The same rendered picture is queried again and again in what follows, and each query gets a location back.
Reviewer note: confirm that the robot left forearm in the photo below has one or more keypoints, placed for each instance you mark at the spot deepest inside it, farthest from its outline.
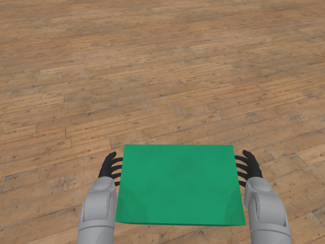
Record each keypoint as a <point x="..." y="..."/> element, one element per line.
<point x="97" y="216"/>

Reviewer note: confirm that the carton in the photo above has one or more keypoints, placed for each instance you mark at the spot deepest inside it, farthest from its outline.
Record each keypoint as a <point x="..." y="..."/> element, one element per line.
<point x="187" y="185"/>

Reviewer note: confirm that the robot right hand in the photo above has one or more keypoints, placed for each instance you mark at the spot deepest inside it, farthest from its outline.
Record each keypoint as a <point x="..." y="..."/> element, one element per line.
<point x="252" y="167"/>

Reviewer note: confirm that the robot left hand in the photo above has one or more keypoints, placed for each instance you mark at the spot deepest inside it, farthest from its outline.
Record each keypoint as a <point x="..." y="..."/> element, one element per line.
<point x="106" y="169"/>

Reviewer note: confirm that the robot right forearm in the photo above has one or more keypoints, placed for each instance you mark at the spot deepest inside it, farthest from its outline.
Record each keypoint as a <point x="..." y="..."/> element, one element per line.
<point x="268" y="222"/>

